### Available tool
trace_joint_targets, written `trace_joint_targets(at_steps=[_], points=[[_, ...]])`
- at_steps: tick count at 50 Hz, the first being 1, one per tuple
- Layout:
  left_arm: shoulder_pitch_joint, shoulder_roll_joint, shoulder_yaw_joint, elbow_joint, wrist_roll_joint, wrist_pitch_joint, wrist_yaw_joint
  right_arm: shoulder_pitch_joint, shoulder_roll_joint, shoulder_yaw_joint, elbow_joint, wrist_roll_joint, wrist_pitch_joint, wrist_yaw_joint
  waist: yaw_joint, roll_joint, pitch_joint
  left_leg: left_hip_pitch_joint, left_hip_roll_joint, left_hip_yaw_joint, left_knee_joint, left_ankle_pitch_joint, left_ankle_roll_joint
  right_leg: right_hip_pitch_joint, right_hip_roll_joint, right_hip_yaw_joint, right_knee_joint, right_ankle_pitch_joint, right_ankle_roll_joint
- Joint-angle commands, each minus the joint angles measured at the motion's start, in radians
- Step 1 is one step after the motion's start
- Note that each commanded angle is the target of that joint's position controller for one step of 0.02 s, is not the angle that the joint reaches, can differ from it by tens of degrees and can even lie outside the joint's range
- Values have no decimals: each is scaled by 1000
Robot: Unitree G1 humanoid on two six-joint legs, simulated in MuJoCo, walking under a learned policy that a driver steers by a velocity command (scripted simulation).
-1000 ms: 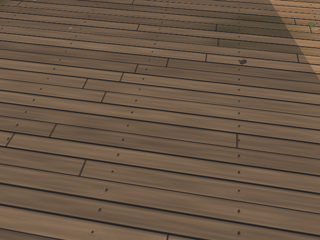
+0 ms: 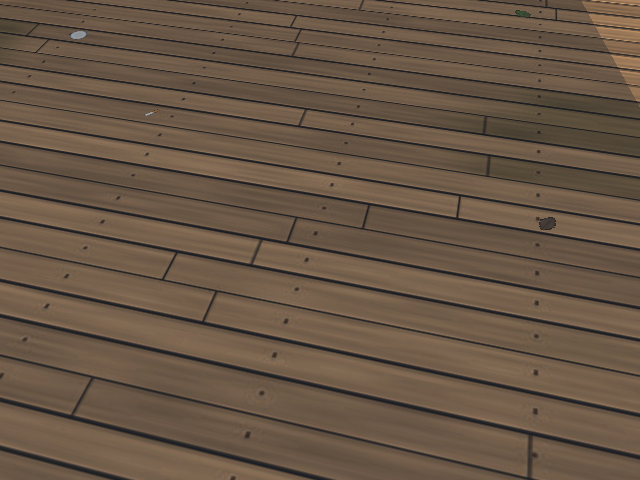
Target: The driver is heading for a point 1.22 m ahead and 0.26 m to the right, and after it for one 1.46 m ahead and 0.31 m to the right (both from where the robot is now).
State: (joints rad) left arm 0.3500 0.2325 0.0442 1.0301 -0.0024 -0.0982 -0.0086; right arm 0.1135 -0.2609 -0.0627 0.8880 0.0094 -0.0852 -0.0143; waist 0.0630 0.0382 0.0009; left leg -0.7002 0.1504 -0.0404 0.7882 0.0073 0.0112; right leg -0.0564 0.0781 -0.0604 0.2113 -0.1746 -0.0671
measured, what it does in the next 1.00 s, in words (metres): walks ahead, turning right: left foot, then right foot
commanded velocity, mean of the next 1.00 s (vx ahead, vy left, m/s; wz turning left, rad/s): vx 0.50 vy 0.00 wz -0.22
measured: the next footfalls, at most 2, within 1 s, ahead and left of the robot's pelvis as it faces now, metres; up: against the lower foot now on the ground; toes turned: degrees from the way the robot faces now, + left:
left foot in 0.20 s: +0.30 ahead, +0.15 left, +0.00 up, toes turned +3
right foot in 0.76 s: +0.61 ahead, -0.09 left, +0.00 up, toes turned -11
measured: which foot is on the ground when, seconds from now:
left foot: up 0.00-0.18, down 0.20-0.78, up 0.80-1.00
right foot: down 0.00-0.22, up 0.24-0.74, down 0.76-1.00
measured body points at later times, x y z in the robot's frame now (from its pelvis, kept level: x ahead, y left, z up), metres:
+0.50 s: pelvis +0.29 +0.07 +0.00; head +0.31 +0.08 +0.45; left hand +0.43 +0.33 -0.12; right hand +0.29 -0.19 -0.13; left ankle +0.26 +0.15 -0.75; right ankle +0.42 -0.11 -0.67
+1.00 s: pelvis +0.58 -0.02 +0.00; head +0.61 -0.04 +0.45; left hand +0.71 +0.23 -0.12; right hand +0.67 -0.32 -0.11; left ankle +0.71 +0.15 -0.67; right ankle +0.57 -0.08 -0.75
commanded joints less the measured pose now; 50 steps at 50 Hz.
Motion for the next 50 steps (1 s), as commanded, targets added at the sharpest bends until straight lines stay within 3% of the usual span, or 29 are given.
trace_joint_targets(at_steps=[1,6,8,9,10,11,12,13,14,15,16,18,20,22,27,32,35,36,37,38,39,40,41,42,43,44,45,47,50], points=[[-3,167,29,-48,-12,-10,14,-87,-28,3,-63,5,-11,13,-5,-79,74,73,-37,42,-152,111,-9,-96,-256,123,-118,140,-141],[60,180,40,-14,-20,16,19,-173,-55,5,-115,13,-21,44,0,-87,87,46,-59,32,-264,-11,31,99,-338,145,-20,202,-121],[29,196,45,-22,-18,28,20,-92,-92,-10,-103,14,-27,48,-59,-113,34,185,-100,64,-289,-81,61,124,-338,133,83,416,-97],[7,185,41,-29,-16,34,20,41,-127,-32,-64,12,-28,45,-129,-108,-46,366,-136,95,-306,-80,87,100,-293,94,241,571,-74],[7,150,25,-46,-4,36,19,235,-191,-57,-12,5,-28,37,-200,-65,-185,661,-64,17,-272,-65,135,-45,-236,49,497,497,-41],[125,31,-11,-61,3,17,8,366,-301,-84,17,-12,-21,34,-170,174,-344,1072,198,-435,-324,-207,297,-461,-69,1,910,88,36],[110,54,-10,-47,-11,-11,2,375,-225,-60,19,-7,-19,38,-179,213,-405,1125,256,-707,-483,-293,332,-616,-23,149,1073,-387,32],[15,151,16,-73,-41,-28,-2,289,-166,-40,7,-1,-22,37,-167,150,-255,1010,221,-570,-492,-313,272,-709,-88,177,1142,-345,8],[-54,158,17,-92,-47,-34,1,195,-131,-28,-19,-3,-22,36,-141,80,-157,858,184,-424,-508,-239,239,-705,-146,147,1114,-249,-2],[-89,150,22,-95,-33,-31,8,129,-98,-17,-28,-9,-23,40,-112,22,-83,713,143,-317,-545,-153,221,-664,-185,128,1045,-173,1],[-79,137,28,-92,-23,-17,13,99,-74,-9,-29,-18,-27,43,-76,36,-52,619,106,-242,-578,-104,203,-599,-217,133,984,-122,3],[-47,89,25,-82,-18,10,14,108,-69,-8,-13,-18,-30,46,-47,46,-33,537,76,-172,-628,-53,209,-534,-228,123,929,-81,14],[-80,82,27,-97,-12,22,18,143,-101,-16,6,-16,-34,37,-41,29,-5,525,75,-127,-656,14,223,-578,-234,115,859,-21,31],[-150,85,30,-122,-7,24,17,175,-116,-20,20,-17,-31,24,-54,13,17,559,77,-89,-671,46,220,-649,-236,117,751,75,48],[-300,58,18,-167,-17,20,-4,224,-125,-20,44,-16,-28,4,-101,20,54,589,51,53,-703,20,169,-619,-193,82,490,298,41],[-410,56,11,-230,-22,19,-32,280,-128,-27,77,-8,-7,-3,-132,4,97,773,113,121,-650,82,149,-679,-166,72,386,236,4],[-394,82,21,-257,-20,16,-54,245,-158,-38,63,-3,13,-13,-97,35,65,836,133,163,-519,404,121,-598,-117,6,374,90,-36],[-342,106,34,-254,-19,18,-56,232,-174,-42,53,-3,21,-18,-64,56,19,840,129,181,-421,592,107,-506,-78,-30,384,41,-54],[-213,143,58,-226,-20,20,-56,214,-178,-42,42,-4,32,-23,7,55,-53,806,102,212,-243,703,84,-334,-32,-57,356,48,-79],[-45,212,93,-187,-21,24,-45,214,-172,-35,23,-7,33,-29,79,13,-146,642,60,227,4,596,46,-57,-47,26,333,81,-124],[72,324,122,-177,-19,30,-27,284,-77,-3,-20,-34,11,-16,50,-207,-278,243,-74,218,394,16,-20,326,-300,480,311,39,-276],[76,309,107,-187,-22,27,-28,275,-42,17,-38,-16,-35,3,28,-260,-392,-5,-225,22,612,-583,-35,491,-438,919,109,-72,-391],[56,238,88,-187,-13,24,-24,170,-120,-4,-63,25,-69,17,59,-191,-297,-119,-151,-69,647,-529,-3,443,-394,790,89,-79,-321],[-6,190,77,-202,-15,20,-20,111,-130,-4,-79,34,-83,18,40,-130,-188,-128,-102,-52,586,-438,18,304,-351,633,89,-19,-275],[-86,160,66,-224,-14,18,-21,92,-128,-11,-76,14,-83,10,-8,-43,-111,-67,-62,-43,488,-376,15,130,-310,523,74,72,-245],[-138,130,56,-242,-9,17,-20,92,-139,-23,-76,-5,-72,2,-46,-36,-72,15,-34,-40,409,-343,6,0,-277,451,49,151,-230],[-157,123,52,-254,-4,18,-17,103,-131,-26,-82,-12,-56,0,-72,-52,-59,74,-25,-41,369,-328,-4,-78,-257,426,24,181,-230],[-146,156,59,-260,-7,16,-6,106,-100,-24,-96,-21,-35,-4,-88,-71,-41,106,-29,-20,274,-295,-34,-162,-237,375,-2,248,-239],[-94,195,71,-256,-14,17,14,-7,-81,-18,-141,-26,-25,-8,-58,-82,-7,98,-60,-2,49,-112,-66,-211,-194,314,-10,256,-209]])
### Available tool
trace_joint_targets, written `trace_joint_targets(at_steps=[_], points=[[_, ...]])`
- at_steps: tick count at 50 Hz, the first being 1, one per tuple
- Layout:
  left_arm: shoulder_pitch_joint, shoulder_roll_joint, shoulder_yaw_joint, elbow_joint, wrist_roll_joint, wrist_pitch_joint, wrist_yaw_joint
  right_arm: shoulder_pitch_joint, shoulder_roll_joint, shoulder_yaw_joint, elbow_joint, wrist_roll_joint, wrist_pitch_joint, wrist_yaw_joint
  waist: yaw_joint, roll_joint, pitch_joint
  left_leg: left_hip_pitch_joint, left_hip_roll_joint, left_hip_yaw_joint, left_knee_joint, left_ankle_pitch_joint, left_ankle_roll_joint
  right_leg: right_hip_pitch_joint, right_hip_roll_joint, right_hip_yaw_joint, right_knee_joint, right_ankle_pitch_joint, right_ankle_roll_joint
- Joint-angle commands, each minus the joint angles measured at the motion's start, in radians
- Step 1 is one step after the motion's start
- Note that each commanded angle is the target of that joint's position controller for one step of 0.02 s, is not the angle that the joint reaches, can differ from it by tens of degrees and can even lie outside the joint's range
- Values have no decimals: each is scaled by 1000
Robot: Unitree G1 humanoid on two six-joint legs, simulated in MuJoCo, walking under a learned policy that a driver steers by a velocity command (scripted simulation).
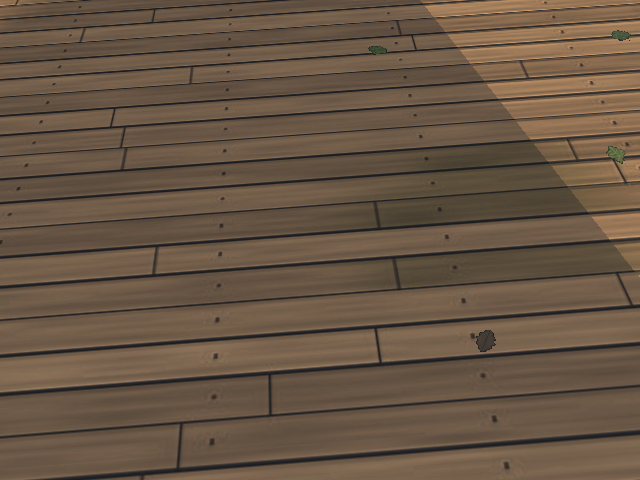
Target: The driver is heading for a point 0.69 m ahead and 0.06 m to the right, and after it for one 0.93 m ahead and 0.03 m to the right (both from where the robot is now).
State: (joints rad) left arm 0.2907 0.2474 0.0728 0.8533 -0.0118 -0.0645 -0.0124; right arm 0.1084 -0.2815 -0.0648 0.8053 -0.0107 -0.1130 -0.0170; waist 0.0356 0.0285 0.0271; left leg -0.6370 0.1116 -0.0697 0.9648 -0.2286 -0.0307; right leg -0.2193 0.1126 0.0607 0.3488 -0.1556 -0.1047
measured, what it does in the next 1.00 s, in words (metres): walks ahead, turning right: left foot, then right foot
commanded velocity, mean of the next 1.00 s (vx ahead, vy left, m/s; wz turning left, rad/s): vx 0.50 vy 0.00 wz -0.33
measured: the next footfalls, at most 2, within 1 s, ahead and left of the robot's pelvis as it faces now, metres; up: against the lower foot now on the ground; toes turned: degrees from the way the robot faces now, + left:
left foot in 0.24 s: +0.33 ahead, +0.14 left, +0.00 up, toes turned -11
right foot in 0.74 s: +0.51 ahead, -0.20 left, +0.00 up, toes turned -24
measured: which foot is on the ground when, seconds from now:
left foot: up 0.00-0.22, down 0.24-0.76, up 0.78-1.00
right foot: down 0.00-0.26, up 0.28-0.72, down 0.74-1.00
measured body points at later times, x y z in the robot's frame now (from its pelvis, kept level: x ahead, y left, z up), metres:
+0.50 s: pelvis +0.28 +0.04 +0.00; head +0.30 +0.04 +0.45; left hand +0.50 +0.26 -0.10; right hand +0.26 -0.25 -0.12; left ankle +0.29 +0.15 -0.75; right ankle +0.30 -0.13 -0.67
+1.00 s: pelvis +0.51 -0.11 +0.00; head +0.53 -0.13 +0.45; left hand +0.67 +0.13 -0.11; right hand +0.53 -0.41 -0.12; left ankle +0.63 +0.04 -0.66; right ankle +0.47 -0.19 -0.75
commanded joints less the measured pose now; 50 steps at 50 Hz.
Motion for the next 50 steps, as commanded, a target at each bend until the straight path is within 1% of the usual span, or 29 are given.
trace_joint_targets(at_steps=[1,4,7,9,11,12,13,14,15,16,17,18,20,23,28,31,33,35,36,37,38,39,40,41,42,43,44,46,50], points=[[-20,180,42,-78,-8,-14,22,-41,-50,-12,-70,-5,1,-2,-16,-81,-28,54,-39,29,-214,195,-25,-56,-208,176,-141,208,-152],[30,178,42,-69,-12,-4,27,-140,-41,-4,-103,10,-7,10,30,-109,-21,125,-89,37,-391,333,-22,-60,-195,188,-124,119,-118],[67,169,41,-59,-19,5,30,-179,-74,-11,-130,19,-17,23,38,-116,-24,134,-100,2,-471,300,-8,32,-231,270,-52,73,-106],[62,173,43,-65,-15,11,36,-161,-101,-19,-134,21,-28,31,18,-133,-31,163,-103,-10,-499,218,12,90,-257,331,12,82,-95],[38,156,38,-83,-9,16,36,-38,-129,-34,-106,18,-39,28,-52,-148,-76,334,-108,15,-552,182,53,86,-221,342,121,154,-63],[22,111,21,-101,-1,12,31,93,-169,-48,-88,0,-44,22,-115,-109,-187,562,-14,-58,-522,174,106,6,-167,289,315,144,-31],[112,51,4,-124,-7,4,30,238,-256,-70,-74,-18,-39,14,-119,94,-348,935,212,-372,-531,90,229,-275,-37,153,652,-103,41],[172,74,-4,-140,-25,-4,28,278,-240,-70,-46,2,-23,22,-96,328,-399,1040,342,-719,-629,-130,314,-511,-37,109,866,-452,64],[121,173,19,-126,-33,-1,28,222,-145,-45,-74,12,-17,21,-113,176,-260,928,306,-632,-657,-256,273,-585,-103,135,956,-385,70],[34,191,26,-141,-24,6,27,172,-107,-33,-85,10,-6,18,-117,83,-153,794,260,-470,-668,-205,229,-585,-140,95,966,-299,75],[-8,175,27,-154,-14,10,26,125,-90,-25,-83,3,0,18,-95,41,-75,663,214,-356,-700,-97,213,-555,-169,77,924,-238,79],[-20,160,31,-161,-10,15,23,97,-70,-18,-79,-2,1,18,-72,55,-38,584,179,-272,-728,-19,201,-522,-199,77,876,-197,78],[-4,113,25,-168,-19,28,15,87,-73,-20,-67,-1,-5,21,-49,86,-20,505,147,-156,-780,66,201,-468,-226,50,833,-160,82],[-46,91,20,-204,-13,37,14,102,-109,-34,-47,3,-15,21,-46,52,-14,515,159,-51,-815,202,228,-512,-240,46,746,-74,99],[-167,52,-2,-235,-6,17,-8,148,-137,-39,-12,14,-2,22,-82,27,4,535,116,101,-825,295,211,-446,-211,-5,432,147,91],[-269,50,-11,-269,-8,9,-24,210,-165,-44,19,32,12,23,-114,26,36,584,138,115,-818,282,209,-419,-192,-56,310,148,79],[-305,65,-8,-290,-10,7,-31,237,-180,-48,41,41,25,23,-110,42,48,653,171,105,-789,330,201,-421,-181,-68,260,78,59],[-280,94,3,-293,-6,5,-34,234,-199,-51,54,48,38,20,-71,69,22,699,184,118,-708,529,183,-339,-146,-98,213,-3,25],[-191,121,19,-270,-1,4,-32,220,-207,-50,59,52,44,16,-10,76,-36,691,164,151,-596,692,162,-193,-111,-127,167,16,1],[-35,169,46,-217,1,5,-25,226,-188,-40,62,49,47,12,64,61,-131,616,121,195,-414,752,131,49,-82,-142,142,70,-27],[146,251,73,-181,7,12,-8,223,-140,-17,35,20,42,9,132,-44,-267,377,72,218,-103,460,86,373,-250,71,187,134,-88],[153,330,77,-175,11,11,-4,333,-18,24,13,11,21,22,42,-287,-389,4,-109,140,235,-327,34,635,-507,567,72,-30,-251],[167,239,55,-183,11,5,-5,263,-115,0,29,45,1,29,100,-174,-402,-89,-88,-23,352,-375,46,606,-517,628,2,-83,-236],[113,202,40,-175,12,-2,-5,179,-147,-12,-4,70,-5,32,91,-156,-247,-159,-47,-16,363,-297,58,488,-481,449,-9,-7,-190],[47,171,30,-175,9,-7,-6,148,-137,-10,-6,59,-5,27,53,-104,-171,-131,-3,-1,304,-205,59,352,-436,326,-30,67,-157],[-11,137,22,-175,13,-12,-10,139,-131,-15,-3,42,4,24,18,-102,-115,-90,23,-1,251,-144,53,236,-402,243,-66,106,-139],[-49,110,15,-176,20,-20,-12,173,-123,-18,10,41,21,25,-19,-123,-95,-23,44,-16,228,-94,50,156,-378,179,-109,120,-125],[-71,107,20,-159,22,-41,-12,208,-81,-13,23,45,51,22,-52,-116,-70,25,46,-21,202,-43,36,74,-374,107,-177,144,-129],[-51,124,29,-116,32,-55,7,133,-63,-14,-5,37,67,18,-46,-83,-4,-73,31,-57,61,135,14,78,-361,-40,-225,213,-108]])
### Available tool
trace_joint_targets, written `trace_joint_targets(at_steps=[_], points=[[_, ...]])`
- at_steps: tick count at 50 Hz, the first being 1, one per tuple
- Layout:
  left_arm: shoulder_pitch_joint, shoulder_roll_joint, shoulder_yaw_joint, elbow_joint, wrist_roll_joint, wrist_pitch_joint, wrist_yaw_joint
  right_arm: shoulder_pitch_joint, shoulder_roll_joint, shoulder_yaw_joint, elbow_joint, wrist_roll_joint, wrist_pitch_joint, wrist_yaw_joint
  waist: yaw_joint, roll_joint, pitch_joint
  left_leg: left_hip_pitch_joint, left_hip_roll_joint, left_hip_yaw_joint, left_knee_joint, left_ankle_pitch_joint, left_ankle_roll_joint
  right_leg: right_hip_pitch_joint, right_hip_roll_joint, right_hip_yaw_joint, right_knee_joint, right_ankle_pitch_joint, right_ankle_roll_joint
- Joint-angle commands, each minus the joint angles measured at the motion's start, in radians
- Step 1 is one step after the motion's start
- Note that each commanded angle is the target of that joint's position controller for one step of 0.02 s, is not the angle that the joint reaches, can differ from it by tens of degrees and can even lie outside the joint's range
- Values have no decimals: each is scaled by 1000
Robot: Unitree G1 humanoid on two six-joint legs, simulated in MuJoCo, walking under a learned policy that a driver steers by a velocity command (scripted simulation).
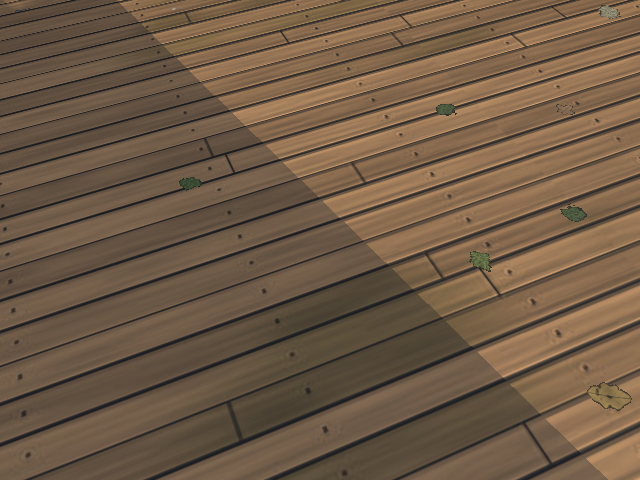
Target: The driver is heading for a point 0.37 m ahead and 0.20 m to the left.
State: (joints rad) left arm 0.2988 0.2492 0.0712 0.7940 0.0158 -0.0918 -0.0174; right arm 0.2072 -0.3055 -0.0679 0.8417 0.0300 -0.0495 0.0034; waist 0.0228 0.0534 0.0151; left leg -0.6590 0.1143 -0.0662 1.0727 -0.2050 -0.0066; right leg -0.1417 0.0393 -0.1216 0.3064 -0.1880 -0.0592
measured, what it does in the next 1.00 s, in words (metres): walks ahead, turning left: left foot, then right foot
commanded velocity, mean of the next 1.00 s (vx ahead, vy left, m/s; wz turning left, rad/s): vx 0.27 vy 0.00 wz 0.26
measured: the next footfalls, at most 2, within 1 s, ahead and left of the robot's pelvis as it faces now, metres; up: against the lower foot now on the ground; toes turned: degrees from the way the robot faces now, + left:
left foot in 0.30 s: +0.34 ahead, +0.17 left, +0.00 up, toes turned +15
right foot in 0.74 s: +0.54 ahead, +0.00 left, +0.00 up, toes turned +17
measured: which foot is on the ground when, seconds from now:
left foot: up 0.00-0.28, down 0.30-1.00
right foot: down 0.00-0.28, up 0.30-0.72, down 0.74-1.00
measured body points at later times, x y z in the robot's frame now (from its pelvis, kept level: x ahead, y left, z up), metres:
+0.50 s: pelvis +0.27 +0.08 -0.01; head +0.31 +0.10 +0.44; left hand +0.34 +0.39 -0.12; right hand +0.44 -0.16 -0.12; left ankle +0.28 +0.15 -0.75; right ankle +0.31 -0.08 -0.66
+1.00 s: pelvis +0.41 +0.08 -0.02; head +0.43 +0.08 +0.43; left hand +0.49 +0.36 -0.13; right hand +0.57 -0.15 -0.15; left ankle +0.30 +0.16 -0.75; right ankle +0.51 -0.01 -0.75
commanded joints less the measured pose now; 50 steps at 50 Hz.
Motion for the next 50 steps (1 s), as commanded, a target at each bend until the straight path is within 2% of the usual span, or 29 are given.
trace_joint_targets(at_steps=[1,5,8,10,12,13,14,15,16,17,18,19,20,21,24,28,30,33,36,37,38,39,40,41,42,44,45,47,50], points=[[-57,125,31,-50,4,-27,15,17,-35,-10,-47,-6,1,3,-30,-107,14,-52,21,-55,-106,172,-8,10,-277,105,-186,253,-141],[-25,154,37,-24,-5,-21,28,-114,-5,7,-92,-12,-6,28,22,-91,59,-26,1,28,-322,312,9,48,-275,1,-200,256,-109],[24,172,45,6,-19,-1,32,-193,-3,12,-140,-12,-6,46,52,-84,86,-73,-9,64,-404,255,37,169,-310,-30,-158,305,-99],[29,187,51,16,-28,17,36,-214,-13,9,-171,-11,-5,59,45,-96,83,-73,-28,98,-433,164,63,238,-332,-48,-97,428,-84],[6,218,58,10,-32,33,44,-167,-43,-6,-183,-9,-1,66,2,-135,24,40,-92,162,-432,59,101,269,-332,-76,33,768,-59],[-5,231,60,6,-33,42,49,-84,-73,-23,-171,-6,2,64,-48,-150,-30,153,-134,189,-430,15,125,264,-322,-88,159,915,-44],[-25,233,57,1,-38,48,52,63,-121,-51,-139,-4,3,56,-133,-136,-107,365,-179,195,-492,61,160,194,-287,-112,358,924,-14],[-12,207,45,-13,-25,41,56,216,-206,-87,-107,-5,12,35,-197,-47,-200,669,-99,25,-525,93,214,-32,-244,-114,652,650,33],[85,47,-3,-64,9,12,39,194,-304,-100,-111,0,8,27,-69,215,-268,989,155,-545,-610,-27,400,-491,-23,-24,1009,-334,102],[6,117,1,-70,-29,-30,23,214,-236,-75,-145,-17,-5,30,-134,114,-405,1061,240,-775,-747,0,448,-597,4,207,1132,-424,90],[-71,162,13,-86,-65,-46,15,171,-173,-58,-142,-29,-13,30,-144,56,-282,976,218,-588,-742,195,393,-649,-52,221,1119,-344,71],[-80,154,8,-81,-53,-51,20,104,-135,-46,-150,-24,-18,28,-100,-22,-190,820,176,-425,-713,405,352,-612,-101,207,1039,-269,63],[-87,161,15,-67,-26,-45,30,37,-100,-36,-161,-22,-17,26,-64,-59,-128,677,140,-311,-708,545,318,-557,-137,191,964,-234,68],[-74,173,24,-64,-18,-30,32,2,-74,-25,-174,-32,-16,21,-32,-47,-112,573,117,-247,-728,632,306,-479,-153,192,932,-222,72],[-26,122,15,-55,-12,16,40,-15,-102,-28,-166,-39,-23,14,12,-30,-103,445,83,-136,-770,800,299,-396,-143,166,803,-154,99],[-92,88,-2,-65,-6,26,41,-18,-107,-26,-144,-28,-9,-6,-8,16,-122,446,13,-14,-767,782,237,-353,-115,140,525,87,113],[-146,91,-4,-72,-12,21,31,3,-105,-22,-128,-29,3,-13,-40,26,-128,479,10,-9,-760,714,216,-328,-100,139,410,197,111],[-193,107,0,-82,-12,17,19,19,-96,-14,-101,-35,14,-13,-60,35,-108,529,42,-53,-730,622,210,-316,-88,152,314,195,97],[-168,123,9,-75,2,8,11,-5,-81,-5,-85,-26,19,-12,-26,34,-92,547,49,-95,-630,555,182,-251,-71,144,183,177,51],[-135,135,12,-62,11,3,11,9,-71,-1,-77,-26,18,-13,-9,10,-101,529,12,-90,-583,491,145,-158,-82,158,101,365,27],[-125,189,21,-65,22,-1,19,57,-53,4,-81,-47,8,-12,-44,-63,-146,472,-57,-65,-514,351,98,-20,-173,242,146,732,-13],[-128,187,17,-64,25,8,25,175,-21,12,-57,-55,2,-12,-95,-176,-228,354,-108,-44,-450,83,43,155,-286,341,212,905,-129],[-111,103,0,-57,13,23,27,155,-27,16,-42,-50,7,-15,-51,-210,-270,335,-119,-22,-403,-131,7,169,-329,396,202,845,-195],[-120,68,-14,-47,2,36,25,115,-39,13,-52,-41,22,-16,-48,-224,-251,325,-112,-14,-404,-237,-7,132,-335,426,171,710,-202],[-153,70,-17,-44,-2,47,22,95,-33,12,-51,-35,44,-20,-59,-216,-220,346,-100,-11,-445,-237,-10,70,-322,436,144,563,-182],[-241,107,-8,-62,-6,59,11,86,-47,10,-39,-43,83,-21,-82,-166,-128,443,-87,-11,-614,-98,14,-105,-227,337,126,255,-80],[-248,114,-5,-70,-7,57,6,72,-73,4,-31,-43,90,-21,-56,-110,-86,415,-86,-22,-629,-83,40,-116,-169,270,144,183,-42],[-233,118,-2,-50,-6,50,5,61,-64,6,-21,-42,85,-20,-41,-75,-79,380,-76,-35,-639,-73,69,-65,-128,219,178,209,-16],[-221,92,-4,-21,-9,47,17,63,-50,8,-2,-41,64,-25,-34,-68,-109,405,-74,-25,-626,62,46,0,-128,213,214,371,-33]])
